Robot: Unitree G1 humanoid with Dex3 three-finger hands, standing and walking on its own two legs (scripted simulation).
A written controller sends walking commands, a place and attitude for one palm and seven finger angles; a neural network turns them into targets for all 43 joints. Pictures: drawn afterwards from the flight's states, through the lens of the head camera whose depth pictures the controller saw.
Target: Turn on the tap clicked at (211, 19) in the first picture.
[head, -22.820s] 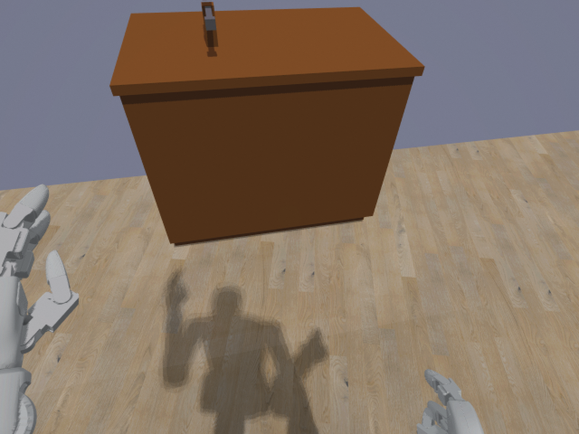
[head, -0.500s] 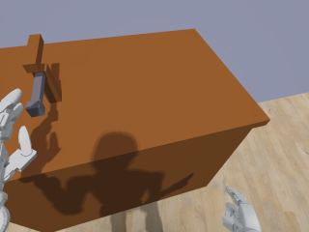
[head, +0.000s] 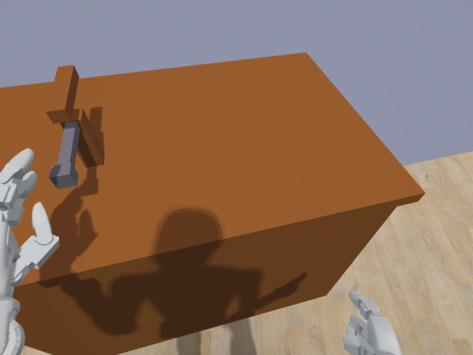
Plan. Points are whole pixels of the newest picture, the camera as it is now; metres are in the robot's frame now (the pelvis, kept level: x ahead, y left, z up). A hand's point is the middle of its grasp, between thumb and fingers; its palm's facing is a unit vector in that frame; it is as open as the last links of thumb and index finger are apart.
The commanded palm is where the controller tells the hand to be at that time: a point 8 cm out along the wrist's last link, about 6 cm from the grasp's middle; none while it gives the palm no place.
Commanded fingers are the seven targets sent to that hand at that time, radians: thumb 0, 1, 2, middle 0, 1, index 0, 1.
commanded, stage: come to a stop and stand still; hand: left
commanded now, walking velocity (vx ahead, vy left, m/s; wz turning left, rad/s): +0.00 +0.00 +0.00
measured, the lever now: (64, 176) +0.33 +0.30 +0.13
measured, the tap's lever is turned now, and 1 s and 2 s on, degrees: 0 0 0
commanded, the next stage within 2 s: look again from close up in 0.56 s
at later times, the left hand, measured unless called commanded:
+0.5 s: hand (17, 238) +0.21 +0.29 +0.16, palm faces +0.38 -0.85 -0.36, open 7.4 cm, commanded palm +0.16 +0.32 +0.18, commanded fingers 0.00 0.90 0.90 -0.20 -0.30 -0.20 -0.30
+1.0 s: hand (37, 255) +0.20 +0.27 +0.14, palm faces +0.23 -0.87 -0.44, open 7.4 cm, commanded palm +0.15 +0.32 +0.18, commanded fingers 0.00 0.90 0.90 -0.20 -0.30 -0.20 -0.30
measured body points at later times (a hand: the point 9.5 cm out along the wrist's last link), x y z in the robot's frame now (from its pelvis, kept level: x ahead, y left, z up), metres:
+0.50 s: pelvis +0.00 +0.04 +0.00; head +0.02 +0.06 +0.45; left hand +0.19 +0.33 +0.18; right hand +0.18 -0.18 -0.07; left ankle +0.01 +0.12 -0.74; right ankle -0.01 -0.08 -0.74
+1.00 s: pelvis -0.02 +0.04 +0.00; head +0.00 +0.05 +0.45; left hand +0.18 +0.31 +0.16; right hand +0.14 -0.19 -0.08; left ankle +0.01 +0.12 -0.74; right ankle -0.01 -0.08 -0.74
